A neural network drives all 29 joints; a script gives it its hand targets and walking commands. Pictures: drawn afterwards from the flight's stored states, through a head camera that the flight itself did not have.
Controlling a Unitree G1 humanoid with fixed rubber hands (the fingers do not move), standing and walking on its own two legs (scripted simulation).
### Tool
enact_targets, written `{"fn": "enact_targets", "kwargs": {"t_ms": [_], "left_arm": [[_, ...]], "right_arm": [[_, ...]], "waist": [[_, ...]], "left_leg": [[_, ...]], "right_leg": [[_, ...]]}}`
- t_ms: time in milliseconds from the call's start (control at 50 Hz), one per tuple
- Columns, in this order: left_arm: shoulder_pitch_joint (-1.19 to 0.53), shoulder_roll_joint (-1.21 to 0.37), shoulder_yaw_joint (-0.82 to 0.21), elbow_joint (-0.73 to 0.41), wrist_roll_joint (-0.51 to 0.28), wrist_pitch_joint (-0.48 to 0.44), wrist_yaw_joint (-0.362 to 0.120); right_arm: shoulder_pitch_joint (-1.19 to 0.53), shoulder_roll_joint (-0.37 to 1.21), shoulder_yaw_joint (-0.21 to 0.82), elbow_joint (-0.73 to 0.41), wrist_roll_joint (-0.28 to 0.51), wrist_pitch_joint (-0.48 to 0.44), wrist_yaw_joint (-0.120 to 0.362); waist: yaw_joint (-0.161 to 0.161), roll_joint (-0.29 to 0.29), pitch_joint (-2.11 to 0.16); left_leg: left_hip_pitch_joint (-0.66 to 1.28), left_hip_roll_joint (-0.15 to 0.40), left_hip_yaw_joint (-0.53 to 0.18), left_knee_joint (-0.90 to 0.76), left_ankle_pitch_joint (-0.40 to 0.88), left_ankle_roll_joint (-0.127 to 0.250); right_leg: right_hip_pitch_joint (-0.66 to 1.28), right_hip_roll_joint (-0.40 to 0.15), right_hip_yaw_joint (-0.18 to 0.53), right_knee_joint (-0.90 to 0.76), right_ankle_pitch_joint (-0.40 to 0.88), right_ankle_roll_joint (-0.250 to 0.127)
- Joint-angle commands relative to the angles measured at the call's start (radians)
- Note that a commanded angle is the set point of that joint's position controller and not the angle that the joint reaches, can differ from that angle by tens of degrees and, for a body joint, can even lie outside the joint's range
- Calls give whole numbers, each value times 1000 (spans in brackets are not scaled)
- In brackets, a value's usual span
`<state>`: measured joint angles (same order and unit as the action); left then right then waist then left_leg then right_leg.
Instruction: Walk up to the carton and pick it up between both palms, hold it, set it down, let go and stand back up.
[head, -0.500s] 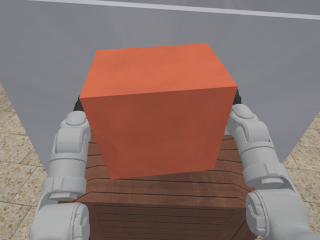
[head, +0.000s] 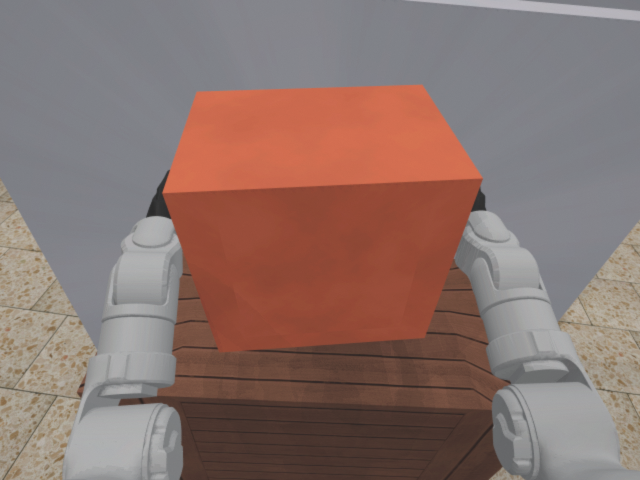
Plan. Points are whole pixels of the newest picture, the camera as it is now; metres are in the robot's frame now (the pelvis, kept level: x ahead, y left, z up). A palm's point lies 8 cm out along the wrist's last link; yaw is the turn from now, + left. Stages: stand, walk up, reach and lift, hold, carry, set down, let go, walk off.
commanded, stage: hold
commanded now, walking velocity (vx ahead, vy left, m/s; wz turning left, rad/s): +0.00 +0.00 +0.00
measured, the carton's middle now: (317, 222) +0.39 +0.03 +0.16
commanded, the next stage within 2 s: none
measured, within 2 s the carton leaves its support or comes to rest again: neither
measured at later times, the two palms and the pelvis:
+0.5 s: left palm (148, 222) +0.33 +0.22 +0.19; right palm (471, 215) +0.36 -0.15 +0.21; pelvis -0.01 +0.00 +0.00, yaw +0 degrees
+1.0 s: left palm (171, 228) +0.35 +0.21 +0.17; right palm (473, 217) +0.38 -0.16 +0.19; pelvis +0.01 +0.00 +0.00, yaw +0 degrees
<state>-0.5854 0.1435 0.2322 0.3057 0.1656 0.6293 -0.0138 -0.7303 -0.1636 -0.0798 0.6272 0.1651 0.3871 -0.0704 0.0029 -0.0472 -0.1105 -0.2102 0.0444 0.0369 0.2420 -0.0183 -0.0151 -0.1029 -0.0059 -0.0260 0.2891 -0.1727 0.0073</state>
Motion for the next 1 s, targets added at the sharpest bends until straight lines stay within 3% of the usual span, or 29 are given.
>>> {"fn": "enact_targets", "kwargs": {"t_ms": [0,60,140,180,240,260,300,340,360,380,440,480,600,620,640,660,680,700,720,760,780,800,820,840,880,900,920,960,980], "left_arm": [[-673,-558,-474,-513,-236,-89,-189],[-655,-552,-439,-449,-223,-67,-210],[-597,-531,-454,-564,-231,-61,-208],[-548,-501,-448,-574,-220,-40,-214],[-576,-529,-472,-585,-224,-27,-229],[-589,-545,-466,-544,-235,-30,-229],[-616,-504,-425,-507,-209,-21,-236],[-699,-532,-464,-540,-225,-37,-232],[-711,-539,-465,-515,-234,-33,-226],[-680,-542,-456,-457,-233,-28,-232],[-735,-562,-441,-337,-225,-46,-228],[-753,-526,-385,-236,-192,-48,-234],[-638,-518,-323,-154,-103,-26,-271],[-652,-518,-323,-95,-118,-32,-275],[-642,-530,-333,-180,-127,-48,-269],[-672,-544,-360,-209,-142,-50,-262],[-622,-533,-353,-204,-141,-53,-254],[-620,-533,-377,-238,-147,-52,-248],[-611,-508,-353,-238,-140,-49,-245],[-618,-553,-421,-313,-190,-63,-229],[-674,-568,-434,-333,-209,-73,-226],[-700,-588,-487,-441,-239,-88,-205],[-664,-579,-498,-473,-230,-88,-195],[-698,-563,-507,-570,-251,-98,-180],[-596,-592,-550,-626,-258,-86,-173],[-607,-594,-556,-690,-275,-93,-173],[-502,-532,-534,-693,-255,-77,-184],[-506,-479,-464,-636,-225,-47,-205],[-392,-471,-455,-662,-189,-24,-215]], "right_arm": [[-510,507,297,-456,124,-56,75],[-557,510,299,-471,123,-42,66],[-519,530,370,-575,178,-21,47],[-497,492,364,-587,182,0,40],[-493,483,317,-547,148,8,47],[-520,491,323,-554,140,6,51],[-506,472,283,-480,124,28,55],[-553,481,272,-488,129,6,63],[-573,487,265,-465,141,7,70],[-563,492,247,-448,100,15,74],[-669,489,193,-373,56,-8,94],[-672,497,154,-295,10,-10,113],[-632,462,128,-269,-6,-25,125],[-646,446,119,-236,-21,-21,131],[-641,469,141,-298,-21,-46,132],[-664,470,148,-327,-18,-57,131],[-652,474,171,-352,-15,-64,132],[-653,469,176,-370,-13,-69,126],[-588,460,169,-326,-9,-54,127],[-620,494,241,-423,20,-72,121],[-604,487,209,-385,15,-72,120],[-597,509,256,-475,37,-92,121],[-539,506,270,-435,51,-80,118],[-525,523,319,-505,93,-76,113],[-498,515,363,-586,118,-72,88],[-456,526,387,-594,131,-64,83],[-400,519,394,-662,139,-53,65],[-364,494,385,-629,125,-5,47],[-315,486,394,-661,151,3,41]], "waist": [[-186,85,-515],[-163,36,-402],[-144,42,-496],[-152,52,-500],[-182,66,-458],[-176,32,-464],[-168,42,-396],[-184,97,-415],[-170,118,-405],[-195,64,-347],[-191,74,-347],[-179,33,-254],[-171,69,-213],[-182,31,-180],[-156,33,-272],[-175,33,-349],[-156,27,-312],[-180,49,-329],[-173,44,-285],[-163,35,-399],[-177,39,-392],[-181,60,-532],[-176,97,-503],[-165,105,-571],[-192,76,-589],[-183,64,-622],[-195,31,-597],[-190,10,-460],[-184,7,-423]], "left_leg": [[453,-76,-40,83,226,-35],[369,-88,-18,52,120,-5],[394,-97,-27,88,271,-18],[395,-99,-19,84,268,-18],[385,-83,-28,59,171,-24],[395,-74,-22,55,159,-19],[356,-80,-27,38,99,-11],[367,-73,-34,41,83,-22],[330,-72,-28,40,55,-26],[314,-69,-20,20,6,-10],[296,-63,-11,-2,-97,-5],[258,-59,4,-37,-219,19],[249,-61,17,-42,-231,28],[238,-57,13,-61,-288,32],[281,-52,12,-44,-222,31],[345,-55,3,-21,-191,25],[306,-53,15,-35,-185,29],[330,-52,7,-30,-134,19],[312,-55,-1,-42,-124,18],[369,-51,-5,-8,-69,11],[360,-50,-11,-6,-62,2],[425,-50,-15,20,36,-9],[425,-47,-19,37,61,-24],[469,-55,-18,74,175,-27],[506,-60,-31,105,322,-44],[511,-59,-31,107,348,-46],[497,-76,-30,114,368,-34],[406,-102,-21,96,298,-15],[389,-100,-21,82,311,-8]], "right_leg": [[54,43,-3,-49,384,39],[36,32,12,-62,291,50],[122,26,22,-25,552,63],[147,31,17,-30,565,65],[88,31,8,-35,427,53],[77,40,12,-41,366,46],[56,25,5,-53,306,40],[23,30,-2,-53,244,32],[15,37,1,-58,192,22],[-1,34,3,-70,132,26],[-62,23,8,-91,-1,3],[-114,20,2,-106,-151,5],[-87,29,18,-115,-167,-20],[-132,30,6,-127,-231,-21],[-105,32,5,-105,-160,-18],[-122,21,7,-104,-136,-26],[-83,37,-3,-101,-127,-14],[-60,35,-11,-95,-53,-10],[-62,35,-17,-102,-40,1],[-47,41,-11,-90,19,9],[-73,34,-7,-92,0,6],[-32,37,-13,-59,128,13],[-34,32,-5,-58,154,14],[-3,37,-11,-41,268,25],[62,55,-6,-28,462,37],[78,40,-2,-23,486,48],[126,27,5,-14,639,69],[152,4,24,-12,665,83],[205,7,26,-5,727,87]]}}
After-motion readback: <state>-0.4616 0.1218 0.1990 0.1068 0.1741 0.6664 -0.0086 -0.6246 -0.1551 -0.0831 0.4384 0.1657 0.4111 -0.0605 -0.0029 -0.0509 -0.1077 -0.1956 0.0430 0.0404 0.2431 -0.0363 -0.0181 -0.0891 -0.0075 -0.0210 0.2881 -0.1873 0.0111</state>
